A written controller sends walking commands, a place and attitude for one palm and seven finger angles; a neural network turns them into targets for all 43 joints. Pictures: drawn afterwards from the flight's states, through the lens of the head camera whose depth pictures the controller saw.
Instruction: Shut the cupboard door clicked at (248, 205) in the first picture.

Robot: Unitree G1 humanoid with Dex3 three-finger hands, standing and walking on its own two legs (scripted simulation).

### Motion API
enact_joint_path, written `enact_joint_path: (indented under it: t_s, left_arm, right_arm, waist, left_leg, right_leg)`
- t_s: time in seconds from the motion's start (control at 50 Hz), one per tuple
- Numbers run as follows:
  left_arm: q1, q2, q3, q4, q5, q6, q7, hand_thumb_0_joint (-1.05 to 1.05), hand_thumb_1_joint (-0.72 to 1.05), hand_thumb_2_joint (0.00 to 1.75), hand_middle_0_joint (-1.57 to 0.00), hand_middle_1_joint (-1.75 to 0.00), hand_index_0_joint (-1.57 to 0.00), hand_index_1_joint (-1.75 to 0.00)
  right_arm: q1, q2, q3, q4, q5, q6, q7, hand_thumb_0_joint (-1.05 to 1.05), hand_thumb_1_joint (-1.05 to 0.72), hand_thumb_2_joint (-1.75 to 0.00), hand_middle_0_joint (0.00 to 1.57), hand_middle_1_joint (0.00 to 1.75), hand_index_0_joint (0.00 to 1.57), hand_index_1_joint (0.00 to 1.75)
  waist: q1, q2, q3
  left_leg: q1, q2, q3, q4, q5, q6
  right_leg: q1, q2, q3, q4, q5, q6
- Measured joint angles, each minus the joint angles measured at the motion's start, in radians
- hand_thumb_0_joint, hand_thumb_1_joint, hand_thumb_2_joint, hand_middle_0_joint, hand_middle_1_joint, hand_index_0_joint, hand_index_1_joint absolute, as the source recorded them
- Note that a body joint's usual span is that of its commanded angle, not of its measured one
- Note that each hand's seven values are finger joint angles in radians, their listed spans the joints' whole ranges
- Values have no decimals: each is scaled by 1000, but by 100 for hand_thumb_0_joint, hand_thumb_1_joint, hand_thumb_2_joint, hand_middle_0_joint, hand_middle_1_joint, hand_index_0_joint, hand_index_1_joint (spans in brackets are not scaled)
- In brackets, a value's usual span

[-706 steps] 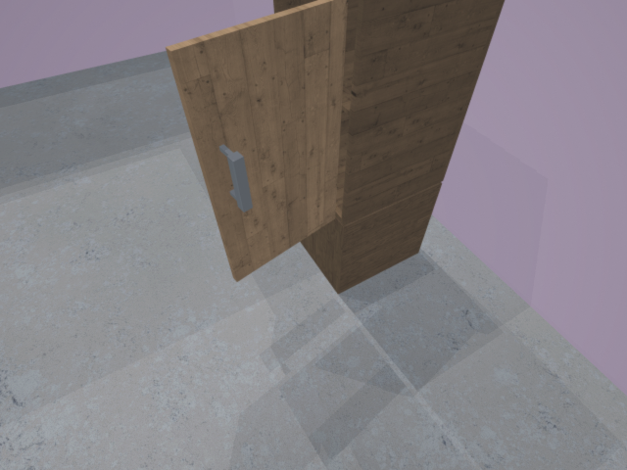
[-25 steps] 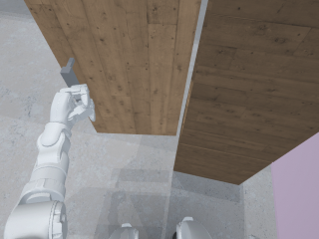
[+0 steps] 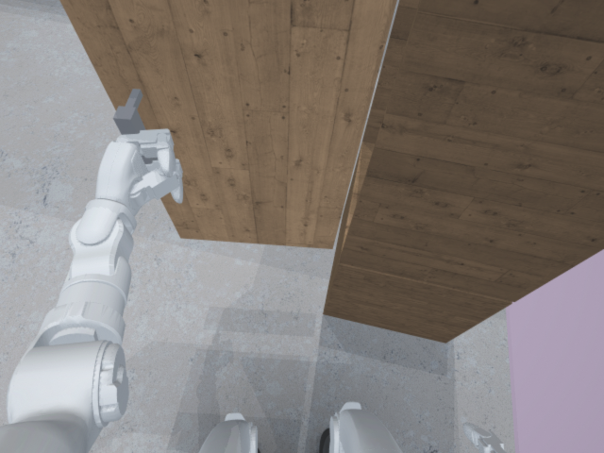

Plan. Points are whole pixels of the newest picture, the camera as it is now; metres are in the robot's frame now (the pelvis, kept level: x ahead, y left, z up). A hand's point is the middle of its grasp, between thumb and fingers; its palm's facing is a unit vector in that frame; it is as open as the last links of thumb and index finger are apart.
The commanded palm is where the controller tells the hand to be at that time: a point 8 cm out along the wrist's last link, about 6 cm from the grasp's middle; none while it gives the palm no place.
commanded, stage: push the door shut along its arc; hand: left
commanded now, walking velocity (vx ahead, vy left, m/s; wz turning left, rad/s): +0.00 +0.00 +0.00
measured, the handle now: (145, 138) +0.53 +0.21 +0.07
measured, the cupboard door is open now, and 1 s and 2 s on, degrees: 99 83 65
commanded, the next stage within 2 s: pull the fist back off the door in 1.46 s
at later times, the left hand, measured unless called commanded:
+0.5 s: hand (187, 145) +0.50 +0.14 +0.08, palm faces -0.27 -0.96 -0.02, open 3.1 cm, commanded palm +0.51 +0.19 +0.07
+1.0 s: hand (213, 115) +0.56 +0.11 +0.07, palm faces -0.37 -0.93 -0.03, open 3.0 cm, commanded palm +0.57 +0.15 +0.07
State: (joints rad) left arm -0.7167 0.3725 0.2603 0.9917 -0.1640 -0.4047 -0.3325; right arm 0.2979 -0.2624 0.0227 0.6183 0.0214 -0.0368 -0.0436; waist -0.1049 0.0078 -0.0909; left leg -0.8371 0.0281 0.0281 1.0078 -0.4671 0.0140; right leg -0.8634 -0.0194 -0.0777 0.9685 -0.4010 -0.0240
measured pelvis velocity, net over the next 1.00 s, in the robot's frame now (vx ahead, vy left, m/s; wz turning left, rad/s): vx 0.00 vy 0.01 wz -0.05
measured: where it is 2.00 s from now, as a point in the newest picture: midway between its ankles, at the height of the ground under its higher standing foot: outside the picture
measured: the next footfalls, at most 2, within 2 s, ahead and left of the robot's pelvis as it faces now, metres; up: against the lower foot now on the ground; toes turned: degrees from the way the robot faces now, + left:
none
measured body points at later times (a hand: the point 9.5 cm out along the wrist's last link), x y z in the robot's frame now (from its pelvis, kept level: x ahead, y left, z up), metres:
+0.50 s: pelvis +0.00 +0.01 -0.01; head +0.13 +0.02 +0.42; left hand +0.51 +0.20 +0.08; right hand +0.01 -0.27 -0.12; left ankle +0.01 +0.11 -0.67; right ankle +0.04 -0.11 -0.67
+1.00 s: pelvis +0.00 +0.01 -0.03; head +0.17 +0.02 +0.39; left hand +0.58 +0.17 +0.08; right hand -0.04 -0.25 -0.13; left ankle +0.01 +0.11 -0.67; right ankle +0.04 -0.11 -0.67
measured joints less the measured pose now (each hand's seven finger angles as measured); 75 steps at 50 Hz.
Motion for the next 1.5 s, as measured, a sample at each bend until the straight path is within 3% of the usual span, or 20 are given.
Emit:
enact_joint_path:
  t_s: [0.28,0.46,0.76,0.92,1.04,1.16,1.5]
  left_arm:
    - [-115,69,1,98,-4,30,-66,2,90,90,-130,-150,-130,-150]
    - [-228,122,11,164,18,55,-106,2,90,90,-130,-150,-130,-150]
    - [-385,176,1,225,53,111,-142,2,90,90,-129,-150,-130,-150]
    - [-468,225,54,279,94,146,-152,1,88,91,-129,-150,-130,-150]
    - [-476,244,38,257,99,148,-161,1,86,90,-129,-150,-130,-150]
    - [-531,245,-6,287,103,188,-180,0,88,92,-129,-150,-130,-150]
    - [-705,249,-69,346,127,228,-140,2,97,99,-129,-150,-130,-150]
  right_arm:
    - [51,-10,4,31,-3,16,3,0,-91,-90,21,30,20,30]
    - [60,-19,8,35,-7,8,-1,0,-91,-90,21,30,20,30]
    - [86,-19,17,40,-22,-1,5,0,-91,-90,21,30,20,30]
    - [90,-15,30,15,-29,-4,2,0,-91,-90,21,30,20,30]
    - [107,-8,26,26,-34,-1,5,0,-91,-90,21,30,20,30]
    - [110,-6,28,50,-38,-4,2,0,-91,-90,21,30,20,30]
    - [78,-11,24,82,-60,-29,1,0,-91,-90,21,30,20,30]
  waist:
    - [-25,16,-2]
    - [-69,13,-1]
    - [-110,27,1]
    - [-154,34,7]
    - [-151,38,6]
    - [-149,38,2]
    - [-189,33,-1]
  left_leg:
    - [-55,3,-5,33,-11,5]
    - [-118,10,-10,68,-16,7]
    - [-208,18,-9,117,-31,15]
    - [-251,29,-2,146,-48,20]
    - [-269,31,3,157,-57,21]
    - [-280,27,-10,162,-61,21]
    - [-377,25,-33,229,-82,17]
  right_leg:
    - [-48,2,-4,19,-4,4]
    - [-104,9,-8,38,0,4]
    - [-188,15,-6,69,-2,11]
    - [-233,25,2,90,-7,14]
    - [-254,27,7,101,-15,17]
    - [-257,23,-5,100,-20,16]
    - [-344,20,-26,159,-44,10]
